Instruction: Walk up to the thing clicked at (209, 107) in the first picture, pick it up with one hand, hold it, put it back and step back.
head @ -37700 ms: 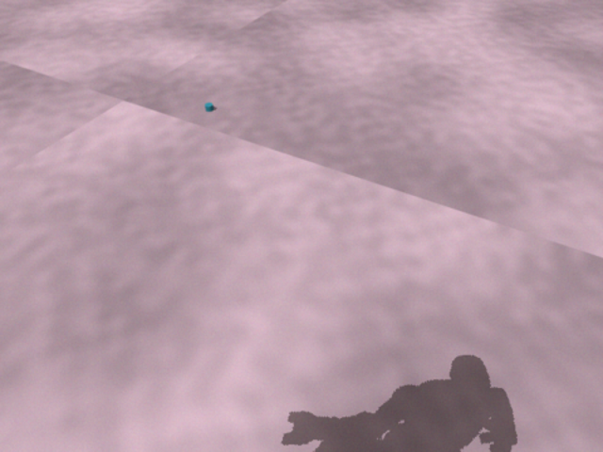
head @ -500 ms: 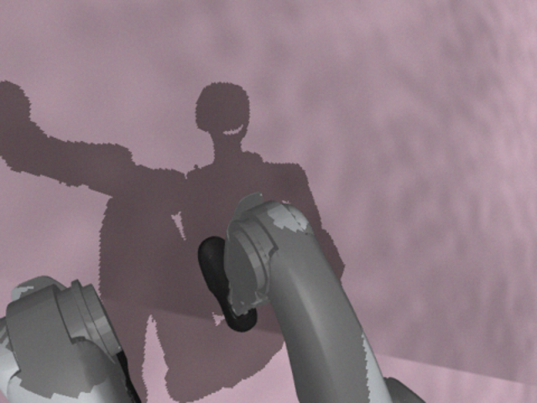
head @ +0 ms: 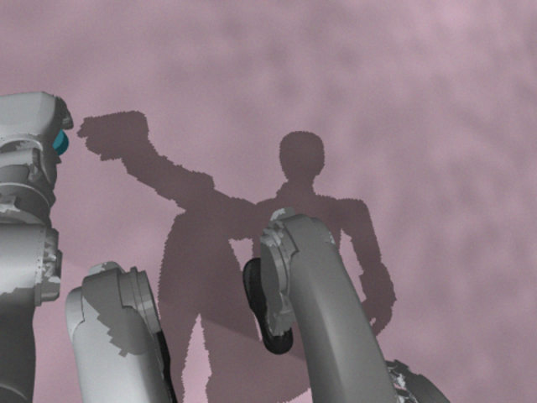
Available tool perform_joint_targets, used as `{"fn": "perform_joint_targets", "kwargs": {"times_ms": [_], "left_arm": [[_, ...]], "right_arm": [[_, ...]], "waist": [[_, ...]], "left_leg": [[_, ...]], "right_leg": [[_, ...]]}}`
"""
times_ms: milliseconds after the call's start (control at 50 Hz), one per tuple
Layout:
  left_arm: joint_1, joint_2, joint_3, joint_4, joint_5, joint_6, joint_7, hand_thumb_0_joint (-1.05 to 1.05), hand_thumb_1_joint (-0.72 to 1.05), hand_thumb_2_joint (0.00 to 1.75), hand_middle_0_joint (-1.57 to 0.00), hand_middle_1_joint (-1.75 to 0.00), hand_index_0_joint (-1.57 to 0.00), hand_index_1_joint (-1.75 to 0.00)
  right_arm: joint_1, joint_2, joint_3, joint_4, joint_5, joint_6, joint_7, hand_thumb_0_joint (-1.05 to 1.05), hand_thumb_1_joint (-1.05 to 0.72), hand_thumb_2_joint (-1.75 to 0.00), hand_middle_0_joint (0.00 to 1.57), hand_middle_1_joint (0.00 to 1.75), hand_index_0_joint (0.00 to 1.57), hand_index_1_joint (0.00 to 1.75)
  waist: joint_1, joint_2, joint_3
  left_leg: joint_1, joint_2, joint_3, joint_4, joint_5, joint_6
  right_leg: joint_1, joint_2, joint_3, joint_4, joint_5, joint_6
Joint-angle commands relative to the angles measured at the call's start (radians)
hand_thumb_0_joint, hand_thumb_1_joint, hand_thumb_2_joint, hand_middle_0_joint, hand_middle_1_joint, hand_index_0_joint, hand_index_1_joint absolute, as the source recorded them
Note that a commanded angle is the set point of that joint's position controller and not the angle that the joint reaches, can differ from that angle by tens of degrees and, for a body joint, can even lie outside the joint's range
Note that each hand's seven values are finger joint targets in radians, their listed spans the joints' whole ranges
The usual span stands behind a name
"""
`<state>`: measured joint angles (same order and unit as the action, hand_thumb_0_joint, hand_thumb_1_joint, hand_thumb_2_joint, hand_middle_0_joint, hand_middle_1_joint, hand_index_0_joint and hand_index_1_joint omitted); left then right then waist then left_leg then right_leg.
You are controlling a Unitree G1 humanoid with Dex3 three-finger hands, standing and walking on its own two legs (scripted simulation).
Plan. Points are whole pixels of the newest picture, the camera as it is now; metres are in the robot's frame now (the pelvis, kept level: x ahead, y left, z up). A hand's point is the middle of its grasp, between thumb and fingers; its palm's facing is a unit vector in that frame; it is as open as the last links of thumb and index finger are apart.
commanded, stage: lift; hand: left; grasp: from above
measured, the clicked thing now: (47, 139) +0.53 +0.22 -0.21
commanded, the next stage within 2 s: hold in 1.78 s
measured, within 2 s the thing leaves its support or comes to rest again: neither
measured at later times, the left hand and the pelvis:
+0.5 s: hand (6, 152) +0.48 +0.23 -0.10, palm faces -0.45 -0.08 -0.89, open 7.0 cm; pelvis +0.00 +0.00 +0.04, yaw +4 degrees
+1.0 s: hand out of the picture +0.40 +0.25 +0.08, palm faces -0.42 -0.10 -0.90, open 6.9 cm; pelvis +0.01 +0.00 +0.17, yaw +6 degrees
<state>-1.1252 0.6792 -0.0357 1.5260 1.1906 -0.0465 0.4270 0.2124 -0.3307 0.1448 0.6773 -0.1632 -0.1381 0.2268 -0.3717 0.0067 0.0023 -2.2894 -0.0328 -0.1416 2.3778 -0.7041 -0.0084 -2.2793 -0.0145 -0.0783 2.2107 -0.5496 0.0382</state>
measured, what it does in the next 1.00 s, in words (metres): rises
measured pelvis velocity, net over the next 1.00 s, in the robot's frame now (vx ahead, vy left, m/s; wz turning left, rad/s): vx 0.01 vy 0.00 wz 0.11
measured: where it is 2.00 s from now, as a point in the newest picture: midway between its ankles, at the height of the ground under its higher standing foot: (218, 355)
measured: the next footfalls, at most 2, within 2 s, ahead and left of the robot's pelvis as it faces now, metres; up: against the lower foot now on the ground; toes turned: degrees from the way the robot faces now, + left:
none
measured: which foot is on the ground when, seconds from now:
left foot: down 0.00-1.00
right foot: down 0.00-1.00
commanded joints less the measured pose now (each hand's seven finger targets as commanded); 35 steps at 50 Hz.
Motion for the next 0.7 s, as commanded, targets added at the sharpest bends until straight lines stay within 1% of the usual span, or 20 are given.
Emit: {"fn": "perform_joint_targets", "kwargs": {"times_ms": [0, 40, 60, 80, 100, 120, 140, 160, 200, 260, 320, 340, 360, 380, 400, 500, 520, 580, 640, 680], "left_arm": [[-0.391, 0.155, 0.012, -0.180, -0.009, 0.011, 0.037, 0.00, 0.93, 0.34, -1.13, -0.51, -1.21, -0.43], [-0.377, 0.136, 0.007, -0.189, -0.012, 0.018, 0.026, 0.00, 0.97, 0.36, -1.14, -0.54, -1.23, -0.45], [-0.357, 0.117, 0.009, -0.182, -0.012, 0.024, 0.020, 0.00, 0.96, 0.34, -1.18, -0.54, -1.26, -0.46], [-0.349, 0.099, 0.002, -0.179, -0.022, 0.025, 0.014, 0.00, 0.95, 0.36, -1.13, -0.48, -1.21, -0.40], [-0.348, 0.111, 0.003, -0.167, -0.025, 0.028, 0.002, 0.00, 0.94, 0.33, -1.18, -0.52, -1.25, -0.45], [-0.353, 0.098, 0.004, -0.200, -0.039, 0.028, -0.012, 0.00, 0.93, 0.36, -1.10, -0.49, -1.19, -0.40], [-0.364, 0.123, 0.025, -0.223, -0.044, 0.026, -0.023, 0.00, 0.92, 0.30, -1.14, -0.52, -1.23, -0.44], [-0.348, 0.082, -0.003, -0.228, -0.055, 0.027, -0.045, 0.00, 0.94, 0.32, -1.14, -0.53, -1.23, -0.44], [-0.339, 0.108, 0.009, -0.266, -0.061, 0.025, -0.062, 0.00, 0.91, 0.35, -1.11, -0.56, -1.20, -0.47], [-0.300, 0.078, 0.005, -0.307, -0.067, 0.028, -0.094, 0.00, 0.89, 0.38, -1.11, -0.55, -1.19, -0.47], [-0.249, 0.087, 0.019, -0.336, -0.064, 0.020, -0.117, 0.00, 0.88, 0.39, -1.11, -0.53, -1.18, -0.46], [-0.282, 0.068, 0.007, -0.392, -0.065, 0.015, -0.125, 0.00, 0.89, 0.40, -1.11, -0.54, -1.19, -0.47], [-0.277, 0.078, 0.013, -0.430, -0.068, 0.010, -0.133, 0.00, 0.91, 0.40, -1.11, -0.57, -1.20, -0.48], [-0.250, 0.063, 0.006, -0.419, -0.070, 0.015, -0.137, 0.00, 0.91, 0.43, -1.12, -0.59, -1.20, -0.51], [-0.207, 0.045, 0.007, -0.397, -0.078, 0.018, -0.142, 0.00, 0.91, 0.42, -1.12, -0.57, -1.20, -0.49], [-0.168, 0.051, 0.002, -0.505, -0.091, 0.016, -0.170, 0.00, 0.88, 0.39, -1.10, -0.55, -1.18, -0.47], [-0.150, 0.018, -0.018, -0.506, -0.101, 0.016, -0.179, 0.00, 0.88, 0.38, -1.10, -0.54, -1.18, -0.46], [-0.124, 0.029, -0.021, -0.581, -0.117, 0.021, -0.193, 0.00, 0.83, 0.35, -1.07, -0.53, -1.15, -0.45], [-0.055, 0.006, -0.032, -0.620, -0.137, 0.036, -0.205, 0.00, 0.81, 0.31, -1.05, -0.50, -1.14, -0.42], [-0.049, -0.008, -0.047, -0.673, -0.143, 0.042, -0.210, 0.00, 0.79, 0.33, -1.05, -0.51, -1.13, -0.43]], "right_arm": [[0.224, -0.254, -0.097, 0.016, 0.014, 0.019, -0.031, 0.00, -0.90, -0.90, 0.20, 0.30, 0.20, 0.30], [0.223, -0.246, -0.105, 0.025, 0.021, 0.027, -0.035, 0.00, -0.89, -0.89, 0.20, 0.30, 0.20, 0.30], [0.232, -0.250, -0.113, 0.028, 0.025, 0.031, -0.037, 0.00, -0.91, -0.91, 0.20, 0.30, 0.20, 0.30], [0.228, -0.250, -0.117, 0.028, 0.027, 0.037, -0.040, 0.00, -0.88, -0.89, 0.20, 0.30, 0.20, 0.30], [0.235, -0.244, -0.117, 0.028, 0.027, 0.042, -0.040, 0.00, -0.92, -0.91, 0.20, 0.30, 0.20, 0.30], [0.238, -0.245, -0.127, 0.029, 0.033, 0.045, -0.042, 0.00, -0.88, -0.89, 0.20, 0.30, 0.20, 0.30], [0.249, -0.248, -0.133, 0.036, 0.030, 0.049, -0.044, 0.00, -0.91, -0.91, 0.20, 0.30, 0.20, 0.30], [0.245, -0.237, -0.134, 0.027, 0.031, 0.052, -0.043, 0.00, -0.91, -0.91, 0.20, 0.30, 0.20, 0.30], [0.239, -0.235, -0.146, 0.026, 0.041, 0.067, -0.052, 0.00, -0.91, -0.91, 0.20, 0.30, 0.20, 0.30], [0.248, -0.227, -0.163, 0.017, 0.054, 0.086, -0.059, 0.00, -0.91, -0.91, 0.20, 0.30, 0.20, 0.30], [0.246, -0.230, -0.180, 0.005, 0.064, 0.105, -0.074, 0.00, -0.91, -0.91, 0.20, 0.30, 0.20, 0.30], [0.243, -0.221, -0.183, 0.001, 0.067, 0.112, -0.078, 0.00, -0.91, -0.91, 0.20, 0.30, 0.20, 0.30], [0.241, -0.214, -0.190, -0.002, 0.072, 0.117, -0.082, 0.00, -0.91, -0.91, 0.20, 0.30, 0.20, 0.30], [0.237, -0.209, -0.197, -0.006, 0.077, 0.122, -0.086, 0.00, -0.91, -0.91, 0.20, 0.30, 0.20, 0.30], [0.234, -0.208, -0.201, -0.008, 0.082, 0.126, -0.090, 0.00, -0.91, -0.91, 0.20, 0.30, 0.20, 0.30], [0.210, -0.193, -0.219, -0.027, 0.102, 0.147, -0.122, 0.00, -0.91, -0.91, 0.20, 0.30, 0.20, 0.30], [0.193, -0.190, -0.222, -0.038, 0.103, 0.151, -0.126, 0.00, -0.91, -0.91, 0.20, 0.30, 0.20, 0.30], [0.181, -0.183, -0.227, -0.049, 0.116, 0.157, -0.146, 0.00, -0.91, -0.91, 0.20, 0.30, 0.20, 0.30], [0.152, -0.183, -0.232, -0.062, 0.133, 0.164, -0.167, 0.00, -0.91, -0.91, 0.20, 0.30, 0.20, 0.30], [0.149, -0.168, -0.233, -0.067, 0.141, 0.166, -0.179, 0.00, -0.91, -0.91, 0.20, 0.30, 0.20, 0.30]], "waist": [[-0.025, 0.339, -0.759], [-0.004, 0.378, -0.801], [-0.007, 0.368, -0.788], [-0.004, 0.343, -0.771], [-0.015, 0.320, -0.775], [-0.007, 0.318, -0.762], [-0.007, 0.312, -0.752], [-0.001, 0.314, -0.781], [0.030, 0.310, -0.840], [0.048, 0.312, -0.858], [0.066, 0.272, -0.816], [0.067, 0.293, -0.862], [0.085, 0.302, -0.897], [0.094, 0.285, -0.892], [0.095, 0.230, -0.850], [0.130, 0.196, -0.860], [0.126, 0.205, -0.825], [0.144, 0.185, -0.860], [0.164, 0.168, -0.803], [0.166, 0.167, -0.844]], "left_leg": [[0.411, -0.005, 0.108, -0.278, 0.151, 0.034], [0.456, -0.005, 0.111, -0.294, 0.190, 0.027], [0.466, -0.006, 0.107, -0.293, 0.215, 0.025], [0.450, -0.007, 0.107, -0.294, 0.207, 0.027], [0.436, -0.007, 0.112, -0.294, 0.204, 0.031], [0.439, -0.010, 0.114, -0.304, 0.203, 0.030], [0.431, -0.009, 0.115, -0.302, 0.201, 0.030], [0.449, -0.010, 0.125, -0.302, 0.216, 0.032], [0.461, -0.012, 0.133, -0.305, 0.232, 0.031], [0.499, -0.013, 0.135, -0.330, 0.256, 0.026], [0.498, -0.017, 0.132, -0.350, 0.230, 0.026], [0.519, -0.017, 0.138, -0.356, 0.236, 0.027], [0.543, -0.017, 0.140, -0.374, 0.242, 0.026], [0.547, -0.019, 0.149, -0.377, 0.245, 0.030], [0.511, -0.021, 0.150, -0.378, 0.226, 0.035], [0.540, -0.023, 0.152, -0.450, 0.155, 0.040], [0.538, -0.024, 0.152, -0.473, 0.129, 0.036], [0.581, -0.021, 0.149, -0.512, 0.109, 0.040], [0.636, -0.019, 0.116, -0.583, 0.058, 0.035], [0.676, -0.016, 0.123, -0.613, 0.075, 0.038]], "right_leg": [[0.503, 0.044, -0.073, -0.196, 0.116, -0.076], [0.501, 0.041, -0.073, -0.182, 0.145, -0.081], [0.474, 0.035, -0.080, -0.180, 0.164, -0.082], [0.466, 0.036, -0.081, -0.187, 0.151, -0.085], [0.504, 0.039, -0.074, -0.191, 0.153, -0.081], [0.489, 0.034, -0.071, -0.198, 0.148, -0.083], [0.488, 0.031, -0.069, -0.203, 0.140, -0.084], [0.530, 0.033, -0.059, -0.211, 0.154, -0.082], [0.561, 0.030, -0.049, -0.219, 0.168, -0.082], [0.561, 0.023, -0.045, -0.229, 0.185, -0.085], [0.540, 0.019, -0.045, -0.253, 0.144, -0.092], [0.560, 0.019, -0.037, -0.258, 0.156, -0.090], [0.584, 0.019, -0.033, -0.260, 0.161, -0.089], [0.603, 0.017, -0.025, -0.275, 0.168, -0.086], [0.598, 0.017, -0.024, -0.292, 0.149, -0.086], [0.628, 0.018, -0.010, -0.353, 0.068, -0.084], [0.624, 0.021, -0.010, -0.369, 0.036, -0.089], [0.663, 0.025, -0.001, -0.406, 0.019, -0.083], [0.643, 0.020, -0.003, -0.451, -0.021, -0.085], [0.702, 0.023, 0.005, -0.479, 0.000, -0.080]]}}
